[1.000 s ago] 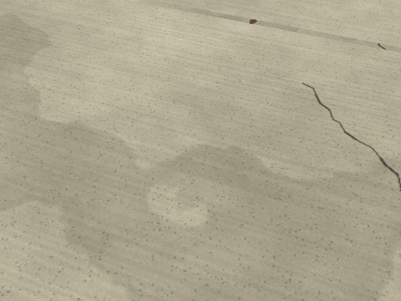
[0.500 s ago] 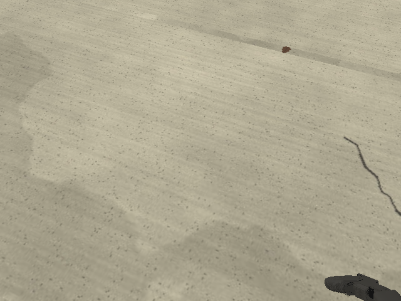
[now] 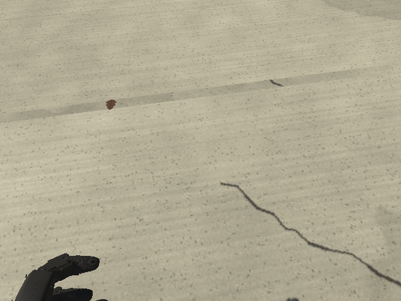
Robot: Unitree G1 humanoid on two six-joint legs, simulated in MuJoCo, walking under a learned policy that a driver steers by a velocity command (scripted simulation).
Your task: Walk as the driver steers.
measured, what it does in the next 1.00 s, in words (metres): walks ahead: right foot, then left foot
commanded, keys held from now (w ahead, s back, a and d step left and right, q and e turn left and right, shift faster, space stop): w+e+shift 0.32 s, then w+q+shift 0.68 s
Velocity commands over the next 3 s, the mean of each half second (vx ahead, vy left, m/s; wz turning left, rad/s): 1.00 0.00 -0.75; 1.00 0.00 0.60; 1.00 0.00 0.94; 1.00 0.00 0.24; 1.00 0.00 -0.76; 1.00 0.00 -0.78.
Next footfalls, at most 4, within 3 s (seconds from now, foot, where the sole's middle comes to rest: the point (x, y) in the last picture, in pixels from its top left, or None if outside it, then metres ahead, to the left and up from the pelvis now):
0.10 right None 0.28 -0.04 -0.76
0.52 left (205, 223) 0.74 -0.02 -0.76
0.94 right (272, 152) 1.05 -0.32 -0.76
1.36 left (207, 97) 1.41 -0.08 -0.76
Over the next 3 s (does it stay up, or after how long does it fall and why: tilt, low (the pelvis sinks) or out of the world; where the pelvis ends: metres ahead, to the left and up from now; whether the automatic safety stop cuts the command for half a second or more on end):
stays up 2.73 0.26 -0.13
